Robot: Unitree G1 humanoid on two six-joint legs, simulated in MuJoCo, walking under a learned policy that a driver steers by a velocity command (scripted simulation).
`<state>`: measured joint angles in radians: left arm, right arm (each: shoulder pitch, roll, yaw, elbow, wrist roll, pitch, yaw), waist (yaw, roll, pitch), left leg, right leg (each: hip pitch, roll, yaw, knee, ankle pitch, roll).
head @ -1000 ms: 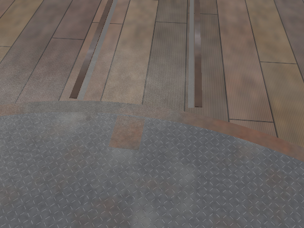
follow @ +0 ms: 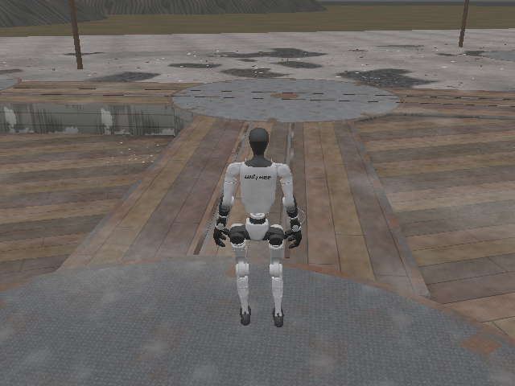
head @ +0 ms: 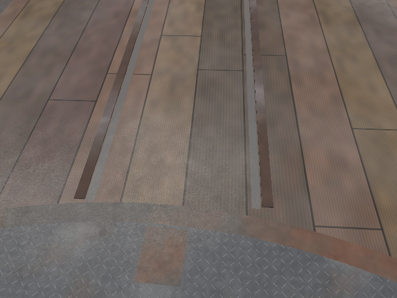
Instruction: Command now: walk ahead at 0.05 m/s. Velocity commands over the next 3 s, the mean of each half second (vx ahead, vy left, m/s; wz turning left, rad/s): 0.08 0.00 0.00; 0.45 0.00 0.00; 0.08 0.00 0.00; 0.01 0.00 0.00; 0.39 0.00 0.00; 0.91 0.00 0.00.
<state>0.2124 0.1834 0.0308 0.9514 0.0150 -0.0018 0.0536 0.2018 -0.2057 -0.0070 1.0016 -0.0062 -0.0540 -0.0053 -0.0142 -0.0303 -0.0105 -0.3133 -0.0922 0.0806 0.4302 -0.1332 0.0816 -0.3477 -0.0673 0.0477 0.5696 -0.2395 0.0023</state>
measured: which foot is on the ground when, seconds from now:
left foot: down 0.00-0.76, up 0.78-1.00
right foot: down 0.00-0.46, up 0.48-0.74, down 0.76-1.00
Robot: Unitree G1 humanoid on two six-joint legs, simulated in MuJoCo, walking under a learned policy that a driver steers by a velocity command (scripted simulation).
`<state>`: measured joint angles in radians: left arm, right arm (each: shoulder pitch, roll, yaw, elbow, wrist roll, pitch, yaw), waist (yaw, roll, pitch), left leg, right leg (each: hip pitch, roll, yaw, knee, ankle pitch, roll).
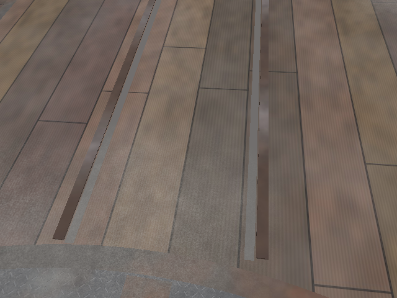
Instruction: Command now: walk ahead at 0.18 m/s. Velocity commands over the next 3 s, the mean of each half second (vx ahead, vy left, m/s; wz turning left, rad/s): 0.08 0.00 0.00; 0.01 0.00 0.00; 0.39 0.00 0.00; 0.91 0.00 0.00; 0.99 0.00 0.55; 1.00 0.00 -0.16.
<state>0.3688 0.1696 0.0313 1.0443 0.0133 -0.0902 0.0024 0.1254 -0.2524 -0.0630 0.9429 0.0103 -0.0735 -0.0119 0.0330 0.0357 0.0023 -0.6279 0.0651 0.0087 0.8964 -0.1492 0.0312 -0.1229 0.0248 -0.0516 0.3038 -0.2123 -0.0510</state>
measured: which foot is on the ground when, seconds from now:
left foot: up 0.00-0.14, down 0.16-1.00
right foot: down 0.00-0.18, up 0.20-0.38, down 0.40-1.00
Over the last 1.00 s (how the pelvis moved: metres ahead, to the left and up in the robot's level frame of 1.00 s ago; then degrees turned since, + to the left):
0.24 -0.11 0.02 1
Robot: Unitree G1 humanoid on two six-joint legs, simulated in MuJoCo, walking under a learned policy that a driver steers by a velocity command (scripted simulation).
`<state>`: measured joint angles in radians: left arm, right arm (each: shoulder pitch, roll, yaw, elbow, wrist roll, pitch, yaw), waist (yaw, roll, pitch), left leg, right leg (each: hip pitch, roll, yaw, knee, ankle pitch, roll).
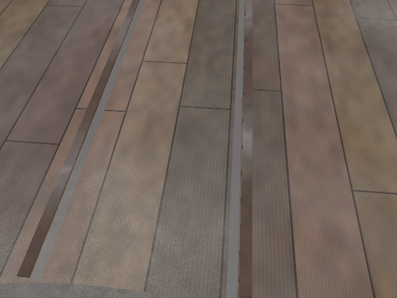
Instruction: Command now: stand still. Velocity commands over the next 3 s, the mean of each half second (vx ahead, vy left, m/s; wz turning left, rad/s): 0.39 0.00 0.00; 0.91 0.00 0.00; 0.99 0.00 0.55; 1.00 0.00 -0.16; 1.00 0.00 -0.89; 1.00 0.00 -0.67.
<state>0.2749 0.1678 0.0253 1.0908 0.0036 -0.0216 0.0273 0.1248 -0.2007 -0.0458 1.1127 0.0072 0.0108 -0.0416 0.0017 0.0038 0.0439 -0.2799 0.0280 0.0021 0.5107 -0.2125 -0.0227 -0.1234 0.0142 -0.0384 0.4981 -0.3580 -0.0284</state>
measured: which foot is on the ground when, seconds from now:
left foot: down 0.00-0.16, up 0.18-0.46, down 0.48-1.00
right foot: down 0.00-0.48, up 0.50-0.96, down 0.98-1.00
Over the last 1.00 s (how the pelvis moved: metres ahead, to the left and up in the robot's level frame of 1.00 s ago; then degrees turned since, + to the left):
0.13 -0.02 -0.01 0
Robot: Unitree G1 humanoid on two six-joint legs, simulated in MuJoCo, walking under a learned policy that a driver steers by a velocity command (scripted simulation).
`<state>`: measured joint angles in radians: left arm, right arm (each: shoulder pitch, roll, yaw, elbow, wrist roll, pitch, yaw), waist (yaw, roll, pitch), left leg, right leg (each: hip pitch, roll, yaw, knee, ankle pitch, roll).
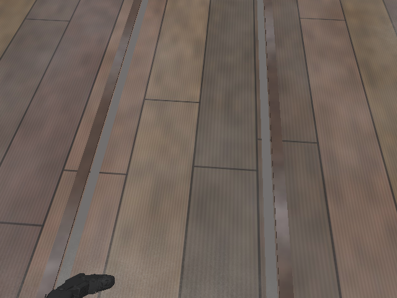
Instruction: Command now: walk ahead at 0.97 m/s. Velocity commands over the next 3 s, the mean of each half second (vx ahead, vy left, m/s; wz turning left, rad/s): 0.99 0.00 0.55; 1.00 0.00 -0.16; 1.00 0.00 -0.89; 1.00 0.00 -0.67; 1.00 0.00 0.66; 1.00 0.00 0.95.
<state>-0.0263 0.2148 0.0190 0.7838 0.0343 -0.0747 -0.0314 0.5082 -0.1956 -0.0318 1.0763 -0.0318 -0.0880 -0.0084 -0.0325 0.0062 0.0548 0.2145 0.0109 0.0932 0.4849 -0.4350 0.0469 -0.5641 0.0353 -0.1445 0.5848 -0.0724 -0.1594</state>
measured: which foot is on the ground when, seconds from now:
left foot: down 0.00-0.00, up 0.02-0.44, down 0.46-0.88, up 0.90-1.00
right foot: down 0.00-0.46, up 0.48-0.88, down 0.90-1.00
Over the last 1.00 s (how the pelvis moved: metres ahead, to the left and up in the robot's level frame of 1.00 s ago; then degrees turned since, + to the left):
0.49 0.10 -0.03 1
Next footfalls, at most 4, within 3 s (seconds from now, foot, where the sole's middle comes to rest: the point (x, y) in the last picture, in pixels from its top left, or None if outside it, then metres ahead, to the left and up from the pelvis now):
0.46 left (177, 245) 0.61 0.08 -0.74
0.90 right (163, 138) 1.07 0.14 -0.74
1.32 left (121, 72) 1.49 0.35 -0.74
1.78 right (189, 30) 1.81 0.02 -0.74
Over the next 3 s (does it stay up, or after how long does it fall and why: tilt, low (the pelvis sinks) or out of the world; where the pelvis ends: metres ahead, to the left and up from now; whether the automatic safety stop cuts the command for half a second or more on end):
stays up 2.73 -0.29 0.01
